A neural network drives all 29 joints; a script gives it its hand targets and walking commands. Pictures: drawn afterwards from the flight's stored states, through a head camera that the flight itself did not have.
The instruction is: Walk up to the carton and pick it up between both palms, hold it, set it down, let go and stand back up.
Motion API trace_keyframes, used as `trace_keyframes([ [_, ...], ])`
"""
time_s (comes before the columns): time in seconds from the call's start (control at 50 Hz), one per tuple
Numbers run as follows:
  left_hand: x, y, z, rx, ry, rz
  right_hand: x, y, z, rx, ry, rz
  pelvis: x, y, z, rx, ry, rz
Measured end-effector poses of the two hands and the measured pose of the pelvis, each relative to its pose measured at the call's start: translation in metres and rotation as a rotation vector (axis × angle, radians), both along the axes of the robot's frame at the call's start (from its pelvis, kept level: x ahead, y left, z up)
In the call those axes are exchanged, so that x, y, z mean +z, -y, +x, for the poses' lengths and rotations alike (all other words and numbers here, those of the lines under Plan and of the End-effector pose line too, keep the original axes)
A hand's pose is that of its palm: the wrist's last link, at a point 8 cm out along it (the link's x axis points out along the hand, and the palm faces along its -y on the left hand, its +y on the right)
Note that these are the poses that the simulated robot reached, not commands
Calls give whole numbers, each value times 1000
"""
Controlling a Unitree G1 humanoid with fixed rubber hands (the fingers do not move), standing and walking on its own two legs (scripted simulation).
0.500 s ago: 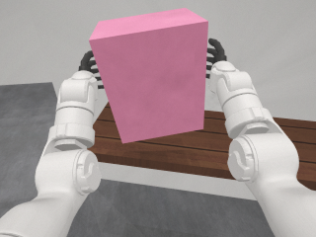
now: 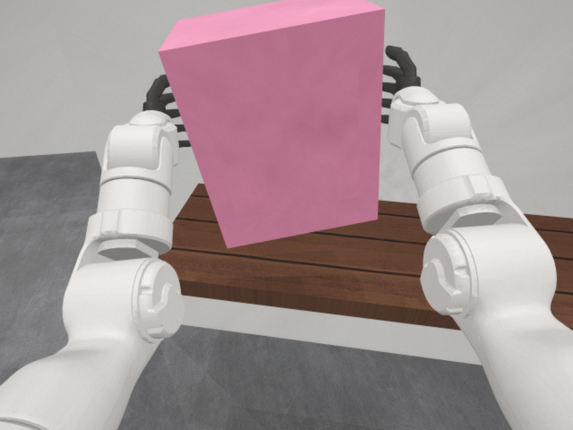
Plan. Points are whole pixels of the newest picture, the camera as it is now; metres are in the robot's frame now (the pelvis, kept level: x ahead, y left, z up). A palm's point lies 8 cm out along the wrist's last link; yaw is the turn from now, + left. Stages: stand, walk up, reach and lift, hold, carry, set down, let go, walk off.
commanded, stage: reach and lift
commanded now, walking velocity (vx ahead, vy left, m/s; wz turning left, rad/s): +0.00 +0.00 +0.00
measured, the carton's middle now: (281, 123) +0.45 +0.00 +0.29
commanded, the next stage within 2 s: hold in 0.44 s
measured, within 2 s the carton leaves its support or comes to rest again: neither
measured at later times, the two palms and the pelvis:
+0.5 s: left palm (155, 115) +0.37 +0.16 +0.33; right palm (422, 89) +0.37 -0.16 +0.36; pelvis +0.00 +0.00 +0.00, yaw +0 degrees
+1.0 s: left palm (157, 107) +0.37 +0.15 +0.34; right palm (425, 93) +0.37 -0.16 +0.35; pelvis +0.00 +0.00 +0.00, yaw +0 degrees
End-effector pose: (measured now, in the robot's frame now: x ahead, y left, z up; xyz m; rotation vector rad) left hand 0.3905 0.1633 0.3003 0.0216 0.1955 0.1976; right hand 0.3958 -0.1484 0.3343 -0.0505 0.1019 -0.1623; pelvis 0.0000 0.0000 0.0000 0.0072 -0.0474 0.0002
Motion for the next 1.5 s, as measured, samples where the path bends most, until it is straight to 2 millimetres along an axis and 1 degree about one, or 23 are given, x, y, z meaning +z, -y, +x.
trace_keyframes([
  [0.1, 3, -1, -2, -5, -7, -2, 3, -1, -3, 0, -7, 0, 0, 0, 0, 0, 0, 0],
  [0.24, 10, -1, -11, 1, -15, 0, 5, 0, -11, 0, -19, -1, 0, 0, 0, 0, 0, 0],
  [0.46, 22, 6, -19, -14, 8, 10, 23, 6, -22, -10, 1, 4, 0, 1, -4, 0, 6, 1],
  [0.6, 33, 11, -21, -31, 27, 2, 29, 13, -25, -14, 13, 22, 0, 1, -4, 0, 6, 1],
  [0.74, 36, 13, -21, -45, 29, -11, 26, 17, -25, -12, 6, 34, 0, 1, -4, 0, 6, 1],
  [0.88, 35, 12, -20, -40, 24, -13, 21, 16, -23, -10, -6, 28, 0, 1, -4, 0, 5, 1],
  [1.5, 34, 10, -18, -23, 13, -11, 18, 13, -22, -10, -36, -10, 0, 1, -2, 1, 3, 0],
])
